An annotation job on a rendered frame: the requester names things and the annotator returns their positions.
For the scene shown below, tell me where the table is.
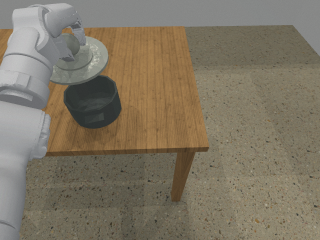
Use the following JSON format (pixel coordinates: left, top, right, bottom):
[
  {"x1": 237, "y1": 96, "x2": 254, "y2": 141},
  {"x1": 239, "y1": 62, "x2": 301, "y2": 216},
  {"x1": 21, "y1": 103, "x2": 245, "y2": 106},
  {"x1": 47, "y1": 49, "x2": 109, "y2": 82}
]
[{"x1": 0, "y1": 26, "x2": 209, "y2": 202}]

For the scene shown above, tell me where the left robot forearm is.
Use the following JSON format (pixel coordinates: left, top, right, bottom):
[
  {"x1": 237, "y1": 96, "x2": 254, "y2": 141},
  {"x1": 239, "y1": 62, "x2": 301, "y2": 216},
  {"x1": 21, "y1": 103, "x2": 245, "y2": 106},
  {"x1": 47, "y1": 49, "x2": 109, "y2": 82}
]
[{"x1": 0, "y1": 4, "x2": 63, "y2": 110}]

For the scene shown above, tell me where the left robot upper arm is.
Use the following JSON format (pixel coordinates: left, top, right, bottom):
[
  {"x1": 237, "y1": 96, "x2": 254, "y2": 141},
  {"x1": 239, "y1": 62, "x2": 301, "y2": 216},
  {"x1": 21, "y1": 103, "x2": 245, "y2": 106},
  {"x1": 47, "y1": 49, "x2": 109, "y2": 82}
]
[{"x1": 0, "y1": 100, "x2": 51, "y2": 240}]

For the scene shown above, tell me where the robot left hand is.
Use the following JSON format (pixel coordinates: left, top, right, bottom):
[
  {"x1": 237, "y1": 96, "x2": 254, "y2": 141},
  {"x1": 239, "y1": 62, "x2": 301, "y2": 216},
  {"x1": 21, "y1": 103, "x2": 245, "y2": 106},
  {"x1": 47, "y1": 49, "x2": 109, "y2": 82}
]
[{"x1": 44, "y1": 3, "x2": 86, "y2": 62}]

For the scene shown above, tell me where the knob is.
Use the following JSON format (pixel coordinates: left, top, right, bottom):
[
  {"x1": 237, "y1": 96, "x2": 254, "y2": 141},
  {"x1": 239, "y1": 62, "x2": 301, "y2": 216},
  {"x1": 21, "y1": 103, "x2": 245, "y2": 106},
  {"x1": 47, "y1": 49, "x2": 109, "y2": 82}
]
[{"x1": 58, "y1": 33, "x2": 80, "y2": 56}]

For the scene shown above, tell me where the lid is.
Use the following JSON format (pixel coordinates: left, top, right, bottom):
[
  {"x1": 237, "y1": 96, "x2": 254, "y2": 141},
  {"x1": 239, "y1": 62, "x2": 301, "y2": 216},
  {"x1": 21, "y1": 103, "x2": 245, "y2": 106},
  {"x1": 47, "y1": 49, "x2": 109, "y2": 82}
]
[{"x1": 50, "y1": 36, "x2": 109, "y2": 86}]

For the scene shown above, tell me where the pot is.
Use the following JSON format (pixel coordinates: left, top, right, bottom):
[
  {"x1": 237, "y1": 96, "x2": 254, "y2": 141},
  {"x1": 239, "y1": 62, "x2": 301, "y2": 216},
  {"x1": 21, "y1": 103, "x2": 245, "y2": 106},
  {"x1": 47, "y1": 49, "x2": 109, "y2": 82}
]
[{"x1": 63, "y1": 74, "x2": 122, "y2": 129}]

